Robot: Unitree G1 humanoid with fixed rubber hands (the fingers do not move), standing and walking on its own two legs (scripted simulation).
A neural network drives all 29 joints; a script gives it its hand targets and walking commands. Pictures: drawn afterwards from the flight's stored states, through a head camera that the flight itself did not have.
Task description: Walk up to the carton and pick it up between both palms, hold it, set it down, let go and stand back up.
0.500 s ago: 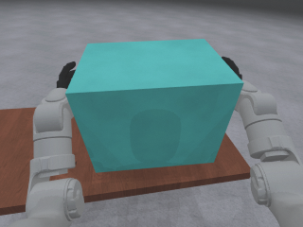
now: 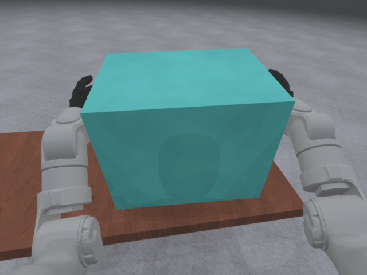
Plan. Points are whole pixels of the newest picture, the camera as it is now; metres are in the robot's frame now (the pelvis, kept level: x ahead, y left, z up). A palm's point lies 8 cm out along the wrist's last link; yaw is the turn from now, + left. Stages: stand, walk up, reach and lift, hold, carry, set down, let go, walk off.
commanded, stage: hold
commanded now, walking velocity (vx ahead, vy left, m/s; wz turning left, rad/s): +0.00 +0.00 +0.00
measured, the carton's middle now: (184, 126) +0.37 +0.00 +0.20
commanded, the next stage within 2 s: set down in 0.82 s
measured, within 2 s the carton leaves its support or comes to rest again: neither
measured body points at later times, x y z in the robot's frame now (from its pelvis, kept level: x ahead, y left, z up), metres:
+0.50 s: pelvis +0.00 +0.00 +0.00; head -0.07 +0.02 +0.44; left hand +0.37 +0.21 +0.24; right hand +0.39 -0.20 +0.26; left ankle +0.02 +0.10 -0.75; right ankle +0.00 -0.11 -0.75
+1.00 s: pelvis +0.00 +0.00 +0.00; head -0.07 +0.02 +0.44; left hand +0.37 +0.22 +0.24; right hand +0.39 -0.19 +0.26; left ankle +0.02 +0.10 -0.75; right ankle +0.00 -0.11 -0.75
